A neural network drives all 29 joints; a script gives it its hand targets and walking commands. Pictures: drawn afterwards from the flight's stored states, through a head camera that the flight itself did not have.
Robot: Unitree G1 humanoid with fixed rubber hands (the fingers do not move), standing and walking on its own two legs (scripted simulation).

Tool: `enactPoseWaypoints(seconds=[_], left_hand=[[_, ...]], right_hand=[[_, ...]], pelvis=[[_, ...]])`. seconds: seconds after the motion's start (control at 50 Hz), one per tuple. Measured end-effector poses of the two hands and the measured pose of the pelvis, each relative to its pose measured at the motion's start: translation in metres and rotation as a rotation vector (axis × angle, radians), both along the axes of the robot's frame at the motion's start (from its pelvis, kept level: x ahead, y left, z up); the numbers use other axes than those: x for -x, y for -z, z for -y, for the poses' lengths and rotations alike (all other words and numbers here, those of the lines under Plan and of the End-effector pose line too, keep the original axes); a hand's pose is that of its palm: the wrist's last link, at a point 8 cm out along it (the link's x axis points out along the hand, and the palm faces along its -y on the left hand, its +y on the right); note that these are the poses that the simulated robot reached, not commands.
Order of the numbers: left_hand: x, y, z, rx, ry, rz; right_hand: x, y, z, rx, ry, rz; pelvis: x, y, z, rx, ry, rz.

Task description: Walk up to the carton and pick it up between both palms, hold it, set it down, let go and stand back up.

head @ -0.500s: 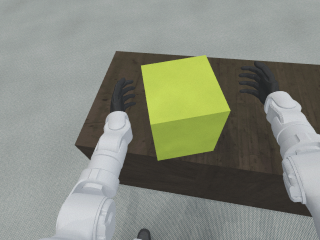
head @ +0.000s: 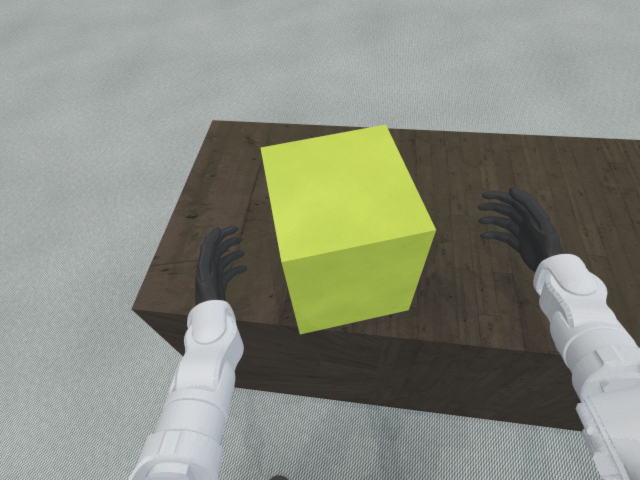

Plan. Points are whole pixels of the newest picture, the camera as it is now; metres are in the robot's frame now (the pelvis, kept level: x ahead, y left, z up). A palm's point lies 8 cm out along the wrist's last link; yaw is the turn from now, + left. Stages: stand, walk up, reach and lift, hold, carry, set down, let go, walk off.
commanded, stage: set down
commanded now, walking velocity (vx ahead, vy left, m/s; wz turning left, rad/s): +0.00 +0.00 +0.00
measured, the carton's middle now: (340, 235) +0.49 +0.05 -0.07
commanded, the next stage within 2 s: none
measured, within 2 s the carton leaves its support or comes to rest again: neither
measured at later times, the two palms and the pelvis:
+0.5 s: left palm (225, 330) +0.29 +0.17 -0.01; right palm (563, 319) +0.35 -0.25 -0.01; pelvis +0.00 +0.01 +0.00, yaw -1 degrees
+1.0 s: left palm (214, 361) +0.26 +0.19 -0.02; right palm (569, 372) +0.29 -0.25 -0.04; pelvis +0.01 +0.01 +0.00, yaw -1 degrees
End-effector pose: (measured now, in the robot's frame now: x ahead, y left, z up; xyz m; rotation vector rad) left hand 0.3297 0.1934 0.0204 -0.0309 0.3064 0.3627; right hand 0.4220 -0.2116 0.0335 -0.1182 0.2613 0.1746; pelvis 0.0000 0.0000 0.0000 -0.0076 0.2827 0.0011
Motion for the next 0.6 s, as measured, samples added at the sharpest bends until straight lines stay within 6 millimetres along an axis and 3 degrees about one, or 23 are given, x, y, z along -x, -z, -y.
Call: enactPoseWaypoints(seconds=[0.14,0.34,0.48,0.6], left_hand=[[0.011,-0.002,0.005,-0.002,0.025,0.018],[0.028,0.012,0.016,0.007,0.048,-0.023],[0.038,0.027,0.020,0.019,0.053,-0.051],[0.044,0.023,0.013,0.008,0.042,-0.031]], right_hand=[[0.022,0.001,0.005,0.010,0.015,-0.006],[0.054,0.025,0.022,0.010,0.062,-0.082],[0.073,0.043,0.032,0.013,0.085,-0.097],[0.090,0.049,0.041,0.023,0.091,-0.089]], pelvis=[[0.007,0.000,-0.004,-0.001,-0.001,0.044],[0.012,0.003,-0.010,-0.004,0.011,0.080],[0.005,0.004,-0.011,-0.005,0.010,0.085],[-0.005,0.002,-0.012,-0.007,0.015,0.108]])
